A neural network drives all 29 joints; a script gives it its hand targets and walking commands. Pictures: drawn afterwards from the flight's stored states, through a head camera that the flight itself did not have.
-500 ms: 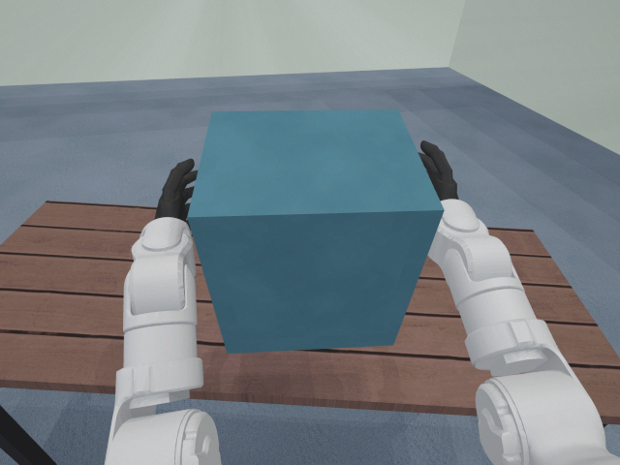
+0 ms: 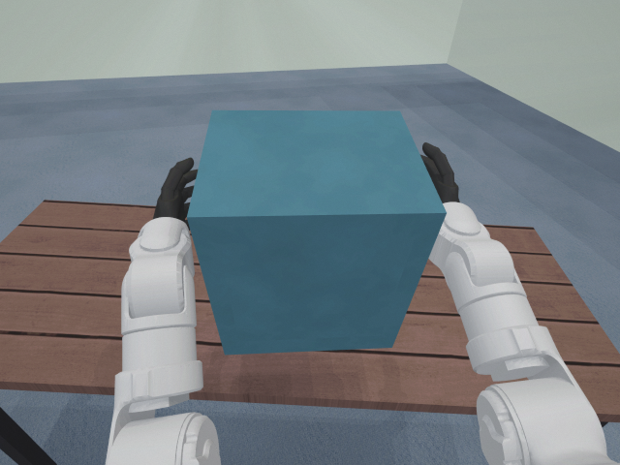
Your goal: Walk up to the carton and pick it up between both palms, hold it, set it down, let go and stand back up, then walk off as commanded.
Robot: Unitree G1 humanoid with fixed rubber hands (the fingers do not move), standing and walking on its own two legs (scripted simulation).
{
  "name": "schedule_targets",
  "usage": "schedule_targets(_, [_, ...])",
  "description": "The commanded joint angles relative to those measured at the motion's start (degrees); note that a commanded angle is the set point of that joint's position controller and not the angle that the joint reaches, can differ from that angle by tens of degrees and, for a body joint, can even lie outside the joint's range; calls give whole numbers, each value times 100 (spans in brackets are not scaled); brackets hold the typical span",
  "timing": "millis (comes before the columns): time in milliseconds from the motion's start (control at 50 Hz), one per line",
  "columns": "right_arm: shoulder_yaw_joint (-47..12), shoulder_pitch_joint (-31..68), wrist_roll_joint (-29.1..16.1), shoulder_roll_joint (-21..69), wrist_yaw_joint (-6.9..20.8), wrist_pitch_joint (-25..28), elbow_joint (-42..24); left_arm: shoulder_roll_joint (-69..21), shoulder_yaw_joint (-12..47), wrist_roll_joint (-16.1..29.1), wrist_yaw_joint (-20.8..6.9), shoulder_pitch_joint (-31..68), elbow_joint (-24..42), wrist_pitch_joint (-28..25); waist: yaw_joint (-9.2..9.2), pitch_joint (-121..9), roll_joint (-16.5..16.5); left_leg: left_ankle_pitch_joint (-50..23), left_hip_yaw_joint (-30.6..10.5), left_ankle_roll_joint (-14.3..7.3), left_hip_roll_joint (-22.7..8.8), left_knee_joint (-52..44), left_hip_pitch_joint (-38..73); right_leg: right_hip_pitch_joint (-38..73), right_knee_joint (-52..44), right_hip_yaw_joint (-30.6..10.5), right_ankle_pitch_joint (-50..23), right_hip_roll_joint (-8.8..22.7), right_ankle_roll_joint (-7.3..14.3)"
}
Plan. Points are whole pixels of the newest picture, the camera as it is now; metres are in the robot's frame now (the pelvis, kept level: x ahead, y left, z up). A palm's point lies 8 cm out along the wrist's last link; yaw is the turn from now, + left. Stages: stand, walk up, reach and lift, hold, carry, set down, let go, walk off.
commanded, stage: hold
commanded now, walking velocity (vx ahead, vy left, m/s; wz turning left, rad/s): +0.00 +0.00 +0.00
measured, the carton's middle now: (308, 237) +0.37 +0.00 +0.15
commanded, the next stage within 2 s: none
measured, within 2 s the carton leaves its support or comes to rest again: neither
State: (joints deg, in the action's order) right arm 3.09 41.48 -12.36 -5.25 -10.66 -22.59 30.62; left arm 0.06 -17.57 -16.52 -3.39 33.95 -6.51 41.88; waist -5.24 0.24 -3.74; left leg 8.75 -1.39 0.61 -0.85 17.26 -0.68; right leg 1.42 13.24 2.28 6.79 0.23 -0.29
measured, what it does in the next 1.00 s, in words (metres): stands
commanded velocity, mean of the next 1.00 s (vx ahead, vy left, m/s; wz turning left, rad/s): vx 0.00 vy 0.00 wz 0.00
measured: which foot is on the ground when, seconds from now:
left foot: down 0.00-1.00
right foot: down 0.00-1.00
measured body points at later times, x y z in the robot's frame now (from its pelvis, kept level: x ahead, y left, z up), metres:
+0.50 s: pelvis +0.00 +0.00 +0.00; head -0.05 +0.02 +0.45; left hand +0.37 +0.17 +0.19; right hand +0.38 -0.16 +0.21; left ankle +0.02 +0.12 -0.75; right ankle +0.02 -0.12 -0.75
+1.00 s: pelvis +0.00 -0.01 +0.00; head -0.05 +0.03 +0.45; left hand +0.38 +0.17 +0.19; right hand +0.38 -0.16 +0.21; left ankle +0.02 +0.12 -0.75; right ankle +0.02 -0.12 -0.75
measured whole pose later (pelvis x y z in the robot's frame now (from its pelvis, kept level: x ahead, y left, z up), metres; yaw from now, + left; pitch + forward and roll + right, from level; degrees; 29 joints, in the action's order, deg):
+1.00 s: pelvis +0.00 -0.01 +0.00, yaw +1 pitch -8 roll -1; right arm 3.1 42.1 -11.5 -5.0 -10.5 -21.5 31.3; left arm 0.3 -18.0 -16.5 -3.6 34.0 -6.7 41.0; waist -5.6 0.4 -3.8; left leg 8.3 -2.0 0.9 -1.0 16.7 -0.7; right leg 1.8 12.8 2.8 6.8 -0.1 0.0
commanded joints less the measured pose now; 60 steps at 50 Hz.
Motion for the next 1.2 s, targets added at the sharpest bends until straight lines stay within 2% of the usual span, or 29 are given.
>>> schedule_targets(0, [-1934, 3801, -489, 3026, 761, 297, -1577, -2673, 2582, 900, -753, 3841, 635, -348, 1, -1787, 555, -1012, 239, 188, 348, -201, 66, 635, 12, 151, -657, -377, -36])
schedule_targets(20, [-2027, 3682, -493, 3115, 751, 306, -1655, -2644, 2572, 899, -764, 3780, 772, -355, 28, -1837, 471, -1106, 253, 145, 355, -171, 57, 713, 50, 158, -804, -370, -52])
schedule_targets(40, [-2043, 3672, -490, 3120, 746, 343, -1764, -2716, 2714, 957, -751, 3824, 865, -369, -39, -2013, 568, -1249, 252, 189, 358, -105, 185, 657, 64, 158, -900, -370, -68])
schedule_targets(60, [-2129, 3783, -543, 3143, 734, 325, -1886, -2664, 2577, 916, -747, 3648, 817, -356, 95, -1968, 418, -1299, 235, 118, 349, -143, 157, 752, 58, 144, -1011, -379, -83])
schedule_targets(100, [-2213, 3540, -563, 3193, 699, 304, -1847, -2640, 2642, 935, -741, 3627, 894, -400, 49, -2071, 459, -1418, 252, 157, 384, -99, 225, 839, 80, 113, -1279, -358, -106])
schedule_targets(120, [-2180, 3505, -542, 3158, 684, 309, -1811, -2639, 2690, 955, -765, 3704, 942, -405, -52, -2113, 469, -1407, 257, 172, 392, -89, 241, 868, 105, 129, -1383, -344, -117])
schedule_targets(160, [-2230, 3509, -576, 3162, 648, 279, -1845, -2522, 2540, 840, -803, 3584, 866, -350, 34, -2079, 375, -1380, 262, 115, 423, -93, 163, 1016, 135, 120, -1499, -320, -150])
schedule_targets(200, [-2250, 3298, -496, 3158, 609, 254, -1912, -2523, 2566, 884, -856, 3453, 976, -366, -71, -2050, 267, -1345, 253, 97, 431, -116, 149, 1086, 148, 115, -1639, -315, -195])
schedule_targets(300, [-2232, 3395, -470, 3193, 556, 241, -1968, -2435, 2575, 928, -914, 3560, 941, -405, -93, -1946, 299, -1231, 252, 93, 457, -160, 16, 1103, 133, 80, -1774, -261, -216])
schedule_targets(340, [-2254, 3488, -476, 3325, 556, 234, -1944, -2423, 2465, 862, -938, 3678, 867, -418, 1, -1872, 303, -1069, 282, 43, 490, -198, -88, 1107, 125, 68, -1560, -233, -228])
schedule_targets(380, [-2159, 3410, -432, 3232, 551, 212, -1842, -2432, 2483, 843, -964, 3616, 813, -389, -69, -1773, 368, -1062, 261, 71, 469, -210, 13, 1032, 99, 82, -1521, -239, -194])
schedule_targets(400, [-2203, 3353, -494, 3217, 571, 206, -1783, -2445, 2441, 798, -952, 3565, 840, -377, 11, -1814, 423, -1107, 251, 84, 460, -216, 36, 1023, 117, 97, -1369, -280, -177])
schedule_targets(440, [-2106, 3456, -432, 3170, 588, 249, -1781, -2562, 2526, 890, -936, 3707, 867, -411, -87, -1861, 399, -1000, 255, 99, 412, -258, 32, 903, 102, 136, -1114, -318, -159])
schedule_targets(480, [-2144, 3619, -444, 3136, 607, 304, -1923, -2557, 2519, 888, -905, 3695, 878, -405, -4, -1991, 476, -1217, 263, 115, 397, -202, 98, 902, 90, 153, -1124, -334, -121])
schedule_targets(540, [-2059, 3583, -376, 3158, 635, 329, -1875, -2635, 2636, 1009, -872, 3825, 827, -442, -102, -1939, 420, -998, 249, 107, 356, -202, 107, 701, 39, 174, -862, -345, -81])
schedule_targets(620, [-1931, 3631, -311, 3055, 734, 329, -1520, -2625, 2510, 895, -822, 3870, 587, -428, 13, -1786, 475, -694, 270, 127, 319, -321, 39, 569, -4, 187, -402, -342, -1])
schedule_targets(700, [-1764, 3820, -237, 2965, 796, 378, -1384, -2671, 2439, 835, -795, 3817, 367, -360, 12, -1697, 504, -503, 282, 112, 302, -364, -22, 488, -30, 203, -209, -333, 11])
schedule_targets(820, [-1739, 3931, -246, 3086, 800, 448, -1340, -2688, 2413, 876, -782, 4030, 327, -453, -66, -2036, 437, -792, 274, 69, 337, -237, 96, 637, 5, 196, -628, -332, -54])
schedule_targets(860, [-1870, 3650, -330, 3130, 764, 431, -1334, -2716, 2475, 854, -800, 3847, 552, -458, -90, -1990, 505, -1051, 290, 115, 345, -207, 179, 711, 15, 178, -840, -337, -57])
schedule_targets(880, [-1978, 3556, -389, 3133, 746, 416, -1347, -2665, 2366, 763, -801, 3658, 584, -420, 33, -1979, 477, -1287, 288, 102, 341, -191, 257, 772, 20, 154, -994, -348, -66])
schedule_targets(900, [-1945, 3596, -355, 3111, 715, 417, -1439, -2637, 2442, 835, -821, 3760, 641, -445, -76, -2058, 390, -1237, 280, 107, 359, -170, 247, 850, 42, 178, -1064, -343, -95])
schedule_targets(940, [-2104, 3513, -461, 3189, 669, 397, -1594, -2542, 2444, 864, -852, 3662, 720, -451, -58, -2074, 321, -1438, 282, 95, 410, -126, 236, 1016, 84, 144, -1502, -322, -157])
schedule_targets(960, [-2155, 3512, -494, 3230, 640, 425, -1856, -2585, 2555, 886, -876, 3609, 839, -435, -143, -2184, 398, -1612, 276, 120, 454, -28, 227, 1105, 140, 159, -1760, -309, -178])
schedule_targets(980, [-2253, 3490, -588, 3256, 616, 407, -1904, -2569, 2543, 864, -859, 3558, 1010, -441, -31, -2206, 390, -1732, 268, 108, 451, -21, 240, 1182, 183, 127, -1881, -315, -199])
schedule_targets(1000, [-2213, 3442, -536, 3168, 600, 362, -1691, -2449, 2420, 710, -871, 3524, 794, -403, -33, -1887, 444, -1491, 296, 113, 474, -104, 185, 1084, 143, 130, -1739, -285, -211])
schedule_targets(1060, [-2155, 3509, -445, 3173, 596, 353, -1735, -2474, 2516, 832, -909, 3715, 883, -428, -111, -1845, 463, -1193, 263, 111, 450, -171, 103, 973, 105, 143, -1418, -259, -184])
schedule_targets(1100, [-2177, 3356, -509, 3122, 597, 331, -1871, -2543, 2592, 821, -890, 3514, 972, -400, -119, -1810, 503, -1478, 250, 160, 419, -126, 210, 990, 115, 146, -1494, -316, -140])
schedule_targets(1140, [-2356, 3455, -601, 3212, 574, 355, -2211, -2538, 2685, 967, -872, 3549, 1264, -445, -60, -2211, 374, -1673, 228, 127, 447, -52, 289, 1153, 217, 119, -1955, -305, -198])
schedule_targets(1180, [-2355, 3509, -597, 3186, 556, 340, -2184, -2545, 2669, 950, -849, 3617, 1123, -447, -36, -2059, 419, -1607, 238, 146, 449, -71, 290, 1009, 159, 146, -1750, -326, -177])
